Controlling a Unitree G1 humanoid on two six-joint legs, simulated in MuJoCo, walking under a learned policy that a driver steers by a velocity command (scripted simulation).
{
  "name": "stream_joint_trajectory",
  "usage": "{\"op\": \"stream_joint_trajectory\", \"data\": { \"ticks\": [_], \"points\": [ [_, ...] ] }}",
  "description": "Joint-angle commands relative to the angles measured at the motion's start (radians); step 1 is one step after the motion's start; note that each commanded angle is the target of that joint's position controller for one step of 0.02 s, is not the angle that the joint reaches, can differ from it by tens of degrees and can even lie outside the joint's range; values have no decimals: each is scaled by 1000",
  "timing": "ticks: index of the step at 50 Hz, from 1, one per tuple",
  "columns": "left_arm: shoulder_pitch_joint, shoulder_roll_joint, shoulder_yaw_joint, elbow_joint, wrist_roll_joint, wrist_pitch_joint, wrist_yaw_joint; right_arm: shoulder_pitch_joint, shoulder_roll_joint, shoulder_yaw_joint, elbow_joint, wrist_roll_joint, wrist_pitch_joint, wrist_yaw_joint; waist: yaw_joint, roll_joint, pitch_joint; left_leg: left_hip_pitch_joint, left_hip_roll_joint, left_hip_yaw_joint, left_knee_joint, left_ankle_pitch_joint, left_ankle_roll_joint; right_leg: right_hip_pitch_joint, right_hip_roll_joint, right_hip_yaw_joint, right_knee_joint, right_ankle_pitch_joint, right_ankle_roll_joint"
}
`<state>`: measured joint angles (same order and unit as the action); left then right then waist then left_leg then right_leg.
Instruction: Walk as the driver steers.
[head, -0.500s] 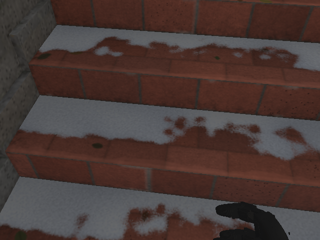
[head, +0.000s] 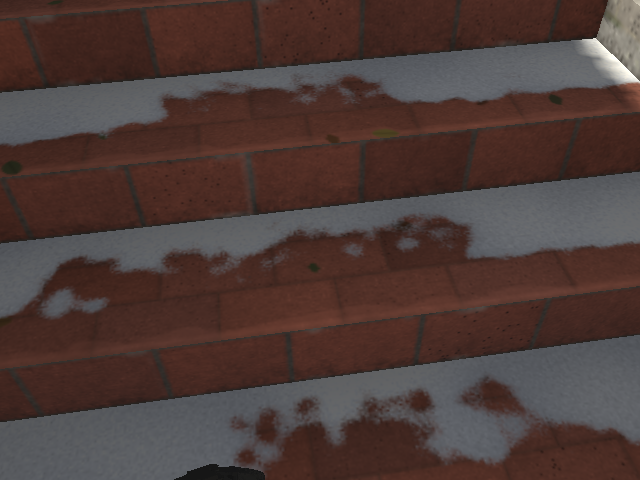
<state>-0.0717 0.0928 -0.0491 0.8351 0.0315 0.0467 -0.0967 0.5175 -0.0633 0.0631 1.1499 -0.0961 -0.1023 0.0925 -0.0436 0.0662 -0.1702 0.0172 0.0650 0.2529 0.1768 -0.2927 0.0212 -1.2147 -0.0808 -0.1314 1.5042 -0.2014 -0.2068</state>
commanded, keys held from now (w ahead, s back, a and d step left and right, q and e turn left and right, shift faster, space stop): w+e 0.26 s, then w+q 0.40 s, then q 0.34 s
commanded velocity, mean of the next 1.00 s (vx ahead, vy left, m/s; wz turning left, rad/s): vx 0.42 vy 0.00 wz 0.04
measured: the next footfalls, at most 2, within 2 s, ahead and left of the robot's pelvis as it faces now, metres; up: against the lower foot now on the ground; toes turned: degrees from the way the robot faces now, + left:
right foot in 0.04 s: +0.20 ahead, -0.11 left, +0.15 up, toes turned -6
left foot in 0.56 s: +0.48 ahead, +0.03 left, +0.30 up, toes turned -5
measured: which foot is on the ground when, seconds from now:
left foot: down 0.00-0.10, up 0.12-0.54, down 0.56-1.00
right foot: up 0.00-0.02, down 0.04-0.62, up 0.64-1.00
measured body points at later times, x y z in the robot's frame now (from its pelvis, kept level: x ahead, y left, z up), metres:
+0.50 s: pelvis +0.27 -0.04 +0.15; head +0.26 -0.03 +0.60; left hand +0.21 +0.15 -0.01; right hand +0.43 -0.23 +0.05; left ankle +0.45 +0.04 -0.36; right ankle +0.16 -0.11 -0.59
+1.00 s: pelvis +0.49 -0.03 +0.29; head +0.48 -0.02 +0.74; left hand +0.72 +0.17 +0.21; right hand +0.43 -0.22 +0.14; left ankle +0.44 +0.03 -0.44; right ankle +0.62 -0.17 -0.15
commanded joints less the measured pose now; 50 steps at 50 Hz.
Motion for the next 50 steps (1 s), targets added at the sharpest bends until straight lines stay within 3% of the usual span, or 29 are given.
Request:
{"op": "stream_joint_trajectory", "data": {
  "ticks": [1,3,4,5,6,7,9,12,15,19,20,21,22,23,24,27,28,29,30,31,32,33,35,37,38,39,42,46,50],
  "points": [
    [-31,59,26,-91,-8,-15,-17,5,-299,-64,-55,41,-36,-11,131,91,95,0,260,-4,79,1462,197,345,137,-79,-292,-147,42],
    [101,111,52,-60,-17,-45,21,41,-301,-80,-55,6,-30,-5,131,123,-32,-5,242,-7,283,1643,162,650,175,-3,-359,24,-2],
    [232,152,64,-18,-40,-46,42,67,-242,-75,-78,-27,-33,1,147,37,-156,-266,188,-74,472,1469,123,983,141,208,-424,129,-57],
    [445,221,87,48,-26,-34,59,27,-240,-72,-101,-35,-18,30,231,-70,-210,-502,78,-134,706,1061,112,1198,88,472,-691,-44,-102],
    [633,310,119,125,21,-34,54,-58,-187,-86,-111,3,8,52,268,-237,-123,-746,-98,-257,1273,266,57,1203,-46,852,-1039,-82,-171],
    [636,338,144,154,38,-60,68,-52,-166,-88,-109,28,17,58,235,-198,-88,-875,-106,-486,1603,325,80,1131,-93,932,-1103,-201,-109],
    [461,185,110,192,24,-99,62,-190,-118,-75,-170,22,-2,19,123,-114,66,-1087,-134,-520,1884,318,124,944,-53,784,-1029,-129,-99],
    [281,37,42,197,30,-109,17,-225,-107,-51,-229,37,39,-24,-52,-33,53,-1184,-61,-439,1880,331,181,800,-4,527,-1045,98,-42],
    [391,73,48,242,54,-131,24,-253,-109,-34,-221,60,53,-18,-25,-148,102,-1302,-39,-334,2074,123,160,760,10,403,-1110,60,-33],
    [536,86,21,292,115,-136,31,-509,-128,-20,-341,58,45,-29,20,-41,108,-1342,28,-277,1840,280,188,749,6,341,-1151,-86,16],
    [605,113,26,300,109,-137,33,-561,-124,-15,-366,65,52,-32,62,-109,125,-1348,39,-258,1774,312,154,785,3,344,-1182,-39,-4],
    [569,107,43,302,-64,-163,107,-713,-8,6,-471,66,66,-101,68,-36,280,-1232,-12,-122,1670,94,60,644,-69,417,-1407,-104,-1],
    [588,144,48,299,-67,-173,146,-704,-36,7,-496,72,73,-126,74,-67,307,-1200,32,-147,1606,19,35,699,-87,459,-1460,-66,-9],
    [547,133,15,268,49,-164,47,-630,-120,-11,-449,67,94,-71,22,-225,147,-1175,61,-205,1415,156,78,889,-130,341,-1367,177,-29],
    [436,173,28,216,35,-162,1,-513,-130,-22,-418,55,119,-39,-48,-230,137,-930,33,-158,1329,177,97,783,-129,234,-1359,536,-62],
    [523,323,73,222,-8,-182,-9,-514,-182,-57,-451,46,126,8,-41,-241,71,-764,-120,-23,1064,-19,73,1092,-176,174,-1235,1362,-100],
    [543,322,86,247,-11,-176,-16,-504,-178,-65,-443,57,120,1,-41,-240,75,-797,-144,-7,868,-71,96,1249,-187,149,-1145,1502,-104],
    [611,285,89,268,30,-164,-25,-406,-200,-79,-400,65,111,-16,-8,-224,-10,-693,-169,-86,837,-30,138,1301,-157,107,-976,1638,-88],
    [708,200,82,258,90,-151,-39,-258,-231,-86,-336,71,106,-27,31,-74,-196,-305,-123,-400,815,186,251,1031,-95,172,-785,1459,-35],
    [624,197,83,220,88,-123,-60,-63,-265,-102,-263,66,104,-46,-81,66,-209,-91,-25,-756,483,-173,316,725,23,222,-584,923,-2],
    [427,189,104,192,47,-92,-69,53,-249,-98,-232,6,99,-61,-166,232,-39,-106,76,-1115,185,-440,346,391,169,318,-70,211,40],
    [402,168,100,171,2,-105,-39,40,-247,-100,-193,11,61,-72,-106,156,55,-197,92,-1131,198,-513,269,227,143,421,201,242,32],
    [320,135,71,117,-8,-121,12,-150,-144,-90,-151,17,43,-69,11,-79,69,-313,94,-945,269,-58,230,113,160,446,399,258,7],
    [277,116,50,56,-1,-125,46,-307,-82,-58,-148,56,27,-55,113,-119,30,-395,60,-668,282,368,127,111,117,398,378,180,4],
    [259,135,49,23,0,-122,62,-293,-92,-54,-136,47,17,-45,136,-95,27,-393,44,-568,293,559,100,84,93,344,347,146,33],
    [241,135,44,9,4,-127,67,-257,-119,-61,-138,53,5,-45,134,-47,7,-366,13,-473,301,630,79,48,75,274,327,64,68],
    [166,128,40,-20,-36,-141,54,-131,-181,-72,-157,7,-14,-58,85,43,19,-477,-43,-425,256,698,76,111,75,135,493,24,137],
    [21,103,15,-98,-11,-139,73,106,-147,-59,-61,-7,16,-58,6,21,80,-192,40,-598,289,518,174,-263,77,164,642,-98,111],
    [-95,101,13,-174,15,-87,109,56,-165,-52,-118,15,-1,-44,21,12,89,-226,59,-684,229,442,203,-197,15,122,300,105,207]
  ]
}}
